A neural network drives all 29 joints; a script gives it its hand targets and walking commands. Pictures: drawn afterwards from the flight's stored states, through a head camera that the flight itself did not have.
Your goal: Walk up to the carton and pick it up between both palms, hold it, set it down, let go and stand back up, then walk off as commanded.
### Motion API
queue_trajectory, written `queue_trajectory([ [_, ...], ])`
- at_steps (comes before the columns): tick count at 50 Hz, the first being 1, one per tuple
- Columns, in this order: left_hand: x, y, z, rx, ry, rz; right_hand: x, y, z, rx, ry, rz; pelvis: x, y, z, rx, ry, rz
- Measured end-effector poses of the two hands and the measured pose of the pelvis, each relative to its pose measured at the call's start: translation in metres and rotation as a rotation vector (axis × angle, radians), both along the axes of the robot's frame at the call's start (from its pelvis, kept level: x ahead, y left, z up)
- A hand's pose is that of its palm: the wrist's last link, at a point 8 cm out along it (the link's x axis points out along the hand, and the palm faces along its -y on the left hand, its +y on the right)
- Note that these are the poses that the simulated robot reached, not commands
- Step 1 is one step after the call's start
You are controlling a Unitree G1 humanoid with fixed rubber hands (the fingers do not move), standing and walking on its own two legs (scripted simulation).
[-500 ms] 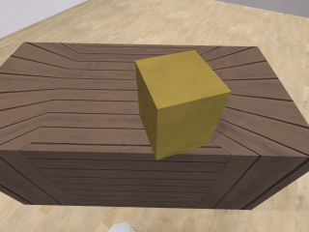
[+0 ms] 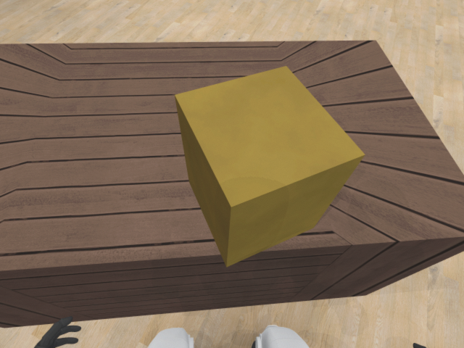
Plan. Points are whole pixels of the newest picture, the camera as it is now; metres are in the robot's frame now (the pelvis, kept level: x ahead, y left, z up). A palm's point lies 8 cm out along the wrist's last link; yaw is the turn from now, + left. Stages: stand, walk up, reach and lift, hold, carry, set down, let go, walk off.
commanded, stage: walk up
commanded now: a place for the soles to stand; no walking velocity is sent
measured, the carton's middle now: (254, 171) +0.39 -0.03 +0.05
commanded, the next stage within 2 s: reach and lift in 1.82 s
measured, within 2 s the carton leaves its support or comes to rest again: neither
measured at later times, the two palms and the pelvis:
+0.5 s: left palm out of the picture +0.07 +0.29 -0.10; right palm out of the picture +0.09 -0.35 -0.08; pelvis -0.01 -0.03 +0.01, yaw +2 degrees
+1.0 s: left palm out of the picture +0.06 +0.28 -0.08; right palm out of the picture +0.09 -0.34 -0.08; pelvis -0.01 -0.03 +0.02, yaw +4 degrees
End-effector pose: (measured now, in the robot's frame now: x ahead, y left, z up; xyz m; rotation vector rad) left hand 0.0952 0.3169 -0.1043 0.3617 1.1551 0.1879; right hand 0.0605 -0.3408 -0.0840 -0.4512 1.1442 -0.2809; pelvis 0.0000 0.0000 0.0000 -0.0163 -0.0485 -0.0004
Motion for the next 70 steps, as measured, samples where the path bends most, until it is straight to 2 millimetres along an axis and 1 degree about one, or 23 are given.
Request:
queue_trajectory([
  [2,0.006,-0.009,0.003,0.000,-0.018,-0.011,0.013,-0.001,-0.005,0.014,-0.017,0.002,0.001,-0.005,0.000,0.000,-0.007,0.001],
  [5,0.011,-0.020,0.010,-0.004,-0.044,-0.008,0.030,0.005,-0.006,0.044,-0.044,0.015,0.004,-0.009,0.005,0.036,-0.005,-0.006],
  [7,0.014,-0.024,0.013,-0.006,-0.061,-0.009,0.037,0.010,-0.005,0.062,-0.061,0.029,0.005,-0.009,0.007,0.040,0.001,0.000],
  [9,0.016,-0.024,0.014,-0.009,-0.079,-0.012,0.041,0.014,-0.006,0.068,-0.068,0.042,0.005,-0.008,0.006,0.036,0.004,0.008],
  [11,0.018,-0.021,0.011,-0.014,-0.097,-0.007,0.040,0.017,-0.008,0.062,-0.071,0.053,0.005,-0.006,0.002,0.026,0.001,0.019],
  [14,0.017,-0.016,0.005,-0.027,-0.107,0.026,0.031,0.022,-0.006,0.053,-0.057,0.059,0.003,-0.007,0.001,0.052,-0.016,0.018],
  [16,0.013,-0.018,0.006,-0.033,-0.092,0.039,0.025,0.020,-0.002,0.052,-0.050,0.067,0.003,-0.008,0.004,0.030,-0.006,0.025],
  [18,0.008,-0.019,0.008,-0.038,-0.077,0.044,0.022,0.014,0.003,0.045,-0.046,0.067,0.002,-0.012,0.008,0.011,0.002,0.030],
  [20,0.002,-0.021,0.009,-0.032,-0.069,0.042,0.023,0.006,0.006,0.035,-0.047,0.070,-0.001,-0.017,0.009,0.006,0.010,0.025],
  [24,-0.018,-0.027,0.007,-0.003,-0.041,0.051,0.028,-0.012,0.002,0.031,-0.053,0.070,-0.008,-0.028,0.006,-0.008,-0.001,0.029],
  [27,-0.033,-0.034,0.010,0.000,-0.018,0.054,0.031,-0.014,0.000,0.049,-0.059,0.068,-0.010,-0.031,0.009,0.010,-0.001,0.036],
  [30,-0.039,-0.038,0.013,-0.003,-0.012,0.066,0.032,-0.012,-0.003,0.073,-0.064,0.073,-0.011,-0.032,0.010,0.016,-0.009,0.042],
  [35,-0.041,-0.041,0.019,-0.004,-0.034,0.075,0.031,-0.004,-0.007,0.114,-0.048,0.078,-0.014,-0.035,0.015,0.017,-0.008,0.054],
  [41,-0.037,-0.039,0.023,-0.005,-0.047,0.082,0.028,0.002,-0.007,0.132,-0.021,0.082,-0.016,-0.034,0.019,0.015,0.000,0.062],
  [47,-0.033,-0.036,0.024,-0.012,-0.044,0.090,0.025,0.004,-0.003,0.125,0.005,0.076,-0.015,-0.031,0.023,0.012,0.006,0.070],
  [53,-0.034,-0.036,0.021,-0.024,-0.027,0.103,0.030,0.004,0.002,0.114,0.011,0.077,-0.014,-0.031,0.025,0.009,0.012,0.077],
  [59,-0.040,-0.036,0.018,-0.034,-0.004,0.122,0.040,0.004,0.005,0.102,0.004,0.091,-0.012,-0.031,0.026,0.008,0.017,0.081],
  [70,-0.064,-0.040,0.015,-0.031,0.049,0.169,0.051,-0.011,0.007,0.071,0.005,0.110,-0.010,-0.040,0.024,0.005,0.024,0.091],
])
